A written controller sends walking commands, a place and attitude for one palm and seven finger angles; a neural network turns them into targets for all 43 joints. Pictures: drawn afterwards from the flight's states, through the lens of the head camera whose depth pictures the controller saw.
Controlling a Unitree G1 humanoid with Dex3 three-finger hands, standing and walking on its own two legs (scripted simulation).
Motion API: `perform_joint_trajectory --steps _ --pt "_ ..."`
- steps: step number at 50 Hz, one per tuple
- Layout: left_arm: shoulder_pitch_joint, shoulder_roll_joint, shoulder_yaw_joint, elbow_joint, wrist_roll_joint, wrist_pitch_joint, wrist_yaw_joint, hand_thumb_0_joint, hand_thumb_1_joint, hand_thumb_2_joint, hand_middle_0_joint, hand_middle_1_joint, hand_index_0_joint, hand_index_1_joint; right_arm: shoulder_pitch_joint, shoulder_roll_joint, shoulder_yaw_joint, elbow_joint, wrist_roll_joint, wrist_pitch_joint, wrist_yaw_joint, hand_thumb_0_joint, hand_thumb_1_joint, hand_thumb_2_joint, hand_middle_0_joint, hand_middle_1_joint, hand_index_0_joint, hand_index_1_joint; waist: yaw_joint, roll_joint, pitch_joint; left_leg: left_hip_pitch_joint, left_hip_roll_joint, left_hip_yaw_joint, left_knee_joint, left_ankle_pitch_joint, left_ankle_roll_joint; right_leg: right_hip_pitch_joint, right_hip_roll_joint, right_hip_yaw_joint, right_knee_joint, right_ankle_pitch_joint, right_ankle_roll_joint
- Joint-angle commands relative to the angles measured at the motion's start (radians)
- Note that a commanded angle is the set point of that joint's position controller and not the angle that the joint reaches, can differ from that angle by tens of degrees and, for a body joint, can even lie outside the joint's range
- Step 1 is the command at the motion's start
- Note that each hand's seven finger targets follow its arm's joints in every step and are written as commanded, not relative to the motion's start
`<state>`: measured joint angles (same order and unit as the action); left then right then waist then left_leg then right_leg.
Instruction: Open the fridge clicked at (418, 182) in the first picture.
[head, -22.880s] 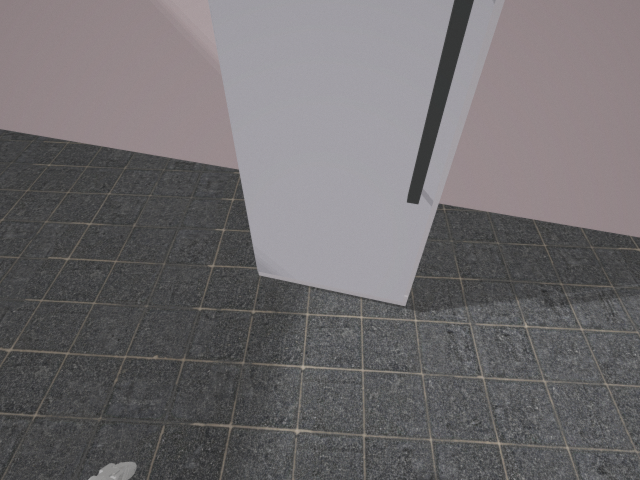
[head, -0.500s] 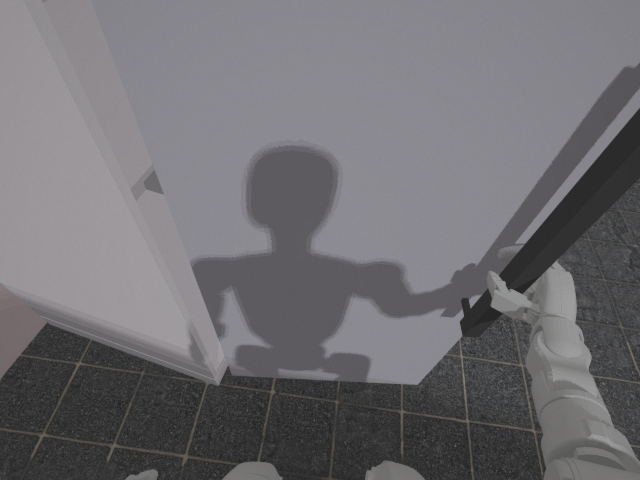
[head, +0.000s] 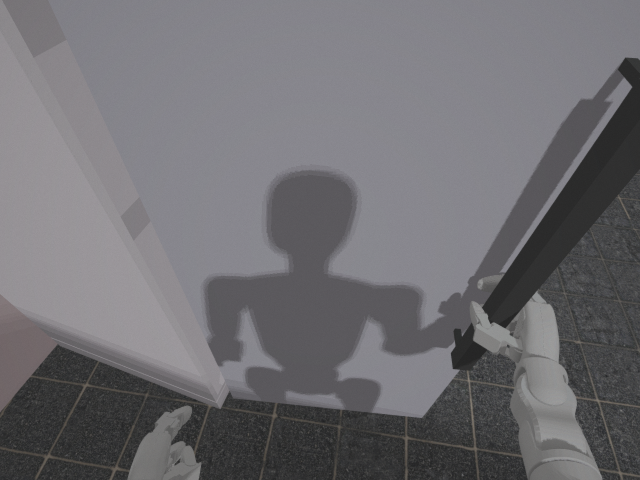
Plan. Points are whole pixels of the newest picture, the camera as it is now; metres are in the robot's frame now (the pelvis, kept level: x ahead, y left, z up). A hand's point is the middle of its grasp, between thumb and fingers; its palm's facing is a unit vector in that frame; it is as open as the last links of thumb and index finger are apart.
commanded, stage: stop walking and hold the door back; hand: right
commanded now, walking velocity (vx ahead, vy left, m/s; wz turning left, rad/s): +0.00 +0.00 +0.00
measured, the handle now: (517, 265) +0.38 -0.20 +0.09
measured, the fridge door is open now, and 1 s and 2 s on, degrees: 76 76 76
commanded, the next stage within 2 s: loosen the grip on the handle in 0.04 s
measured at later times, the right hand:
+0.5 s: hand (491, 331) +0.33 -0.19 +0.00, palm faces +0.17 +0.97 -0.16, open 11.5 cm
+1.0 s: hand (516, 337) +0.33 -0.23 -0.01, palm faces +0.20 +0.97 -0.16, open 14.2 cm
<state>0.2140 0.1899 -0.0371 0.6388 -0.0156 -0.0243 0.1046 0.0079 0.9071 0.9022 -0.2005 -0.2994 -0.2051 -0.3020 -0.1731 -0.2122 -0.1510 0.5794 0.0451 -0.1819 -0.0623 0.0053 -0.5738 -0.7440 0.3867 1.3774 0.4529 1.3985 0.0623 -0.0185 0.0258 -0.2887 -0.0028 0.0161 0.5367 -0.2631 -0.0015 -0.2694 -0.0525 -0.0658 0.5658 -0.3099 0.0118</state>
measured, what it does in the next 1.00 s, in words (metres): stands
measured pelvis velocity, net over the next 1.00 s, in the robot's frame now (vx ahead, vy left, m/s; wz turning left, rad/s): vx -0.02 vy -0.01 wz -0.03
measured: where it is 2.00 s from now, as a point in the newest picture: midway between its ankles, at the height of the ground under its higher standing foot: outside the picture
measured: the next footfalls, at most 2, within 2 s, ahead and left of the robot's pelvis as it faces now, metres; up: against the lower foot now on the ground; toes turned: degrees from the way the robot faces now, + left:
none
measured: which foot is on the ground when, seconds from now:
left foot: down 0.00-1.00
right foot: down 0.00-1.00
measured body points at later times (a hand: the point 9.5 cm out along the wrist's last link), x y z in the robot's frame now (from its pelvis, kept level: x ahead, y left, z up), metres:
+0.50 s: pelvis -0.03 +0.01 -0.02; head +0.00 +0.01 +0.43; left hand +0.10 +0.28 -0.11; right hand +0.32 -0.24 +0.02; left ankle +0.01 +0.12 -0.73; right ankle -0.01 -0.12 -0.73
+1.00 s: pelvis -0.02 -0.01 -0.03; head +0.02 -0.01 +0.42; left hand +0.12 +0.24 -0.13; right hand +0.32 -0.28 +0.00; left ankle +0.01 +0.12 -0.73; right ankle -0.01 -0.12 -0.73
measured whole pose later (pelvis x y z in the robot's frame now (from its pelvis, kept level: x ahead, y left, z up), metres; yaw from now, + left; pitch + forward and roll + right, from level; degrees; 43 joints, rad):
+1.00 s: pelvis -0.02 -0.01 -0.03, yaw -2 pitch +9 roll +1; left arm 0.29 0.24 -0.02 0.62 -0.02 -0.10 0.04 0.01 0.91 0.90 -0.20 -0.30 -0.20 -0.30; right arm -0.27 -0.28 -0.20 0.64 0.06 -0.18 0.01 -0.01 0.55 -0.20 0.26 1.16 0.33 1.20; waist 0.03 0.00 -0.09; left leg -0.60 0.03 0.03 0.79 -0.35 -0.01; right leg -0.59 -0.03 -0.04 0.82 -0.39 -0.01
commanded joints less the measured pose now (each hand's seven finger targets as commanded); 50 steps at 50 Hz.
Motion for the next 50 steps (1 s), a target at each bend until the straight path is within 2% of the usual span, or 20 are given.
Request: perform_joint_trajectory --steps 1,6,7,8,9,10,11,14,16,19,22,25,27,34,38,40,41,43,45,50 --pt "-0.022 0.175 0.06 -0.094 0.001 -0.032 0.031 0.0 0.9 0.9 -0.2 -0.3 -0.2 -0.3 -0.205 -0.251 -0.087 -0.126 -0.006 -0.037 -0.033 0.0 -0.9 -0.9 0.45 1.4 0.45 1.4 -0.044 -0.009 -0.202 0.116 0.085 -0.056 -0.057 0.27 0.001 0.028 -0.072 0.079 -0.104 0.277 -0.018" --pt "-0.01 0.182 0.065 -0.068 -0.001 -0.037 0.038 0.0 0.9 0.9 -0.2 -0.3 -0.2 -0.3 -0.283 -0.241 -0.06 -0.062 -0.009 -0.043 -0.037 0.0 -0.9 -0.9 0.45 1.4 0.45 1.4 -0.046 -0.001 -0.175 0.066 0.08 -0.071 -0.105 0.156 0.001 0.043 -0.058 0.069 -0.114 0.199 -0.022" --pt "0.05 0.178 0.149 -0.148 0.022 -0.046 -0.004 0.0 0.9 0.9 -0.2 -0.3 -0.2 -0.3 -0.799 -0.68 -0.369 -0.452 -0.129 -0.098 -0.019 0.0 -0.9 -0.9 0.45 1.4 0.45 1.4 -0.109 0.274 -0.085 0.072 0.095 -0.119 -0.18 0.254 -0.025 -0.025 -0.051 0.024 -0.023 0.134 -0.052" --pt "-0.095 0.18 0.089 -0.134 0.0 -0.12 -0.019 0.0 0.9 0.9 -0.2 -0.3 -0.2 -0.3 -0.577 -0.194 -0.025 0.034 -0.061 0.0 0.062 0.0 -0.779 -0.842 0.45 1.4 0.45 1.4 -0.005 0.238 -0.33 0.156 0.002 0.013 0.036 0.51 0.042 0.023 0.058 -0.007 -0.153 0.402 -0.06" --pt "0.033 0.205 0.119 -0.092 -0.021 -0.129 -0.024 0.0 0.9 0.9 -0.2 -0.3 -0.2 -0.3 -0.413 -0.194 -0.134 -0.045 0.001 0.0 0.064 0.0 -0.658 -0.783 0.45 1.4 0.45 1.4 -0.043 0.146 -0.38 0.028 0.014 0.061 0.079 0.407 0.019 0.039 0.04 0.032 -0.024 0.479 -0.032" --pt "0.02 0.204 0.099 -0.093 -0.014 -0.128 -0.033 0.0 0.9 0.9 -0.2 -0.3 -0.2 -0.3 -0.411 -0.193 -0.116 -0.094 0.017 -0.018 0.078 0.0 -0.538 -0.725 0.45 1.4 0.45 1.4 -0.071 -0.065 -0.412 -0.022 0.015 0.038 0.068 0.321 0.013 0.077 0.048 0.016 0.004 0.428 -0.013" --pt "0.022 0.195 0.1 -0.091 -0.011 -0.126 -0.046 0.0 0.9 0.9 -0.2 -0.3 -0.2 -0.3 -0.354 -0.282 -0.197 -0.086 0.019 -0.025 0.06 0.0 -0.417 -0.667 0.45 1.4 0.45 1.4 -0.101 -0.221 -0.385 -0.025 0.02 0.036 0.062 0.246 0.025 0.083 0.058 0.011 0.012 0.355 0.002" --pt "-0.004 0.196 0.088 -0.134 -0.006 -0.141 -0.057 0.0 0.9 0.9 -0.2 -0.3 -0.2 -0.3 -0.417 -0.198 -0.066 -0.122 -0.005 -0.063 0.038 0.0 -0.054 -0.492 0.45 1.4 0.45 1.4 -0.051 0.013 -0.302 -0.114 0.013 0.021 0.038 0.003 0.018 -0.096 0.064 0.008 0.019 0.067 -0.027" --pt "-0.003 0.207 0.09 -0.139 -0.009 -0.145 -0.052 0.0 0.9 0.9 -0.2 -0.3 -0.2 -0.3 -0.454 -0.238 -0.091 -0.091 -0.005 -0.078 0.024 0.0 0.188 -0.375 0.45 1.4 0.45 1.4 -0.047 0.072 -0.264 -0.142 0.018 0.0 0.016 -0.133 0.014 -0.156 0.064 0.01 0.023 -0.04 -0.034" --pt "-0.005 0.209 0.083 -0.156 -0.021 -0.152 -0.041 0.0 0.9 0.9 -0.2 -0.3 -0.2 -0.3 -0.494 -0.247 -0.068 -0.08 0.012 -0.073 0.032 0.0 0.55 -0.2 0.423 1.367 0.423 1.367 -0.041 0.079 -0.269 -0.144 0.023 -0.034 -0.004 -0.214 0.006 -0.193 0.073 -0.004 0.037 -0.093 -0.042" --pt "0.016 0.212 0.082 -0.151 -0.022 -0.154 -0.037 0.0 0.9 0.9 -0.2 -0.3 -0.2 -0.3 -0.496 -0.266 -0.084 -0.064 0.014 -0.063 0.031 0.0 0.55 -0.2 0.383 1.317 0.383 1.317 -0.046 0.053 -0.295 -0.135 0.024 -0.038 0.007 -0.189 0.007 -0.195 0.074 0.0 0.051 -0.07 -0.044" --pt "0.027 0.209 0.08 -0.145 -0.02 -0.163 -0.035 0.0 0.9 0.9 -0.2 -0.3 -0.2 -0.3 -0.513 -0.233 -0.056 -0.082 0.024 -0.067 0.04 0.0 0.55 -0.2 0.343 1.267 0.343 1.267 -0.038 0.036 -0.315 -0.132 0.019 -0.031 0.032 -0.098 0.007 -0.188 0.072 0.003 0.073 -0.007 -0.045" --pt "0.05 0.221 0.084 -0.131 -0.016 -0.159 -0.036 0.0 0.9 0.9 -0.2 -0.3 -0.2 -0.3 -0.486 -0.302 -0.119 -0.051 0.021 -0.075 0.042 0.0 0.55 -0.2 0.317 1.233 0.317 1.233 -0.043 0.065 -0.335 -0.117 0.018 -0.028 0.056 -0.041 0.007 -0.206 0.07 0.013 0.088 0.029 -0.044" --pt "0.072 0.211 0.093 -0.124 -0.015 -0.163 -0.05 0.0 0.9 0.9 -0.2 -0.3 -0.2 -0.3 -0.458 -0.206 -0.055 -0.145 0.038 -0.09 0.066 0.0 0.55 -0.2 0.25 1.15 0.25 1.15 -0.035 -0.005 -0.402 -0.151 0.008 0.005 0.116 0.084 0.013 -0.151 0.059 0.03 0.119 0.125 -0.035" --pt "0.077 0.211 0.093 -0.122 -0.015 -0.16 -0.056 0.0 0.9 0.9 -0.2 -0.3 -0.2 -0.3 -0.456 -0.166 -0.019 -0.172 0.024 -0.075 0.036 0.0 0.55 -0.2 0.25 1.15 0.25 1.15 -0.023 0.018 -0.383 -0.189 0.002 0.024 0.133 0.077 0.013 -0.144 0.047 0.052 0.118 0.132 -0.032" --pt "0.074 0.211 0.09 -0.121 -0.015 -0.157 -0.055 0.0 0.9 0.9 -0.2 -0.3 -0.2 -0.3 -0.456 -0.17 -0.016 -0.162 0.011 -0.065 0.023 0.0 0.55 -0.2 0.25 1.15 0.25 1.15 -0.022 0.026 -0.362 -0.206 0.003 0.027 0.132 0.04 0.013 -0.156 0.046 0.059 0.112 0.1 -0.031" --pt "0.085 0.229 0.092 -0.105 -0.012 -0.142 -0.048 0.0 0.9 0.9 -0.2 -0.3 -0.2 -0.3 -0.385 -0.312 -0.147 -0.046 -0.007 -0.055 0.013 0.0 0.55 -0.2 0.25 1.15 0.25 1.15 -0.036 0.091 -0.297 -0.208 0.004 0.023 0.133 0.024 0.015 -0.218 0.045 0.063 0.117 0.08 -0.034" --pt "0.069 0.211 0.082 -0.136 -0.015 -0.13 -0.052 0.0 0.9 0.9 -0.2 -0.3 -0.2 -0.3 -0.405 -0.259 -0.089 -0.114 -0.013 -0.062 0.037 0.0 0.55 -0.2 0.25 1.15 0.25 1.15 -0.045 0.026 -0.341 -0.192 0.01 0.02 0.145 0.039 0.017 -0.208 0.054 0.052 0.113 0.087 -0.032" --pt "0.068 0.211 0.084 -0.136 -0.014 -0.126 -0.049 0.0 0.9 0.9 -0.2 -0.3 -0.2 -0.3 -0.429 -0.285 -0.114 -0.152 0.0 -0.066 0.046 0.0 0.55 -0.2 0.25 1.15 0.25 1.15 -0.047 -0.024 -0.381 -0.186 0.006 0.02 0.155 0.057 0.021 -0.178 0.052 0.055 0.121 0.113 -0.029" --pt "0.072 0.214 0.085 -0.143 -0.013 -0.121 -0.049 0.0 0.9 0.9 -0.2 -0.3 -0.2 -0.3 -0.369 -0.303 -0.147 -0.169 0.039 -0.078 0.087 0.0 0.55 -0.2 0.25 1.15 0.25 1.15 -0.048 0.0 -0.396 -0.164 0.0 0.022 0.169 0.124 0.019 -0.183 0.048 0.057 0.141 0.176 -0.027"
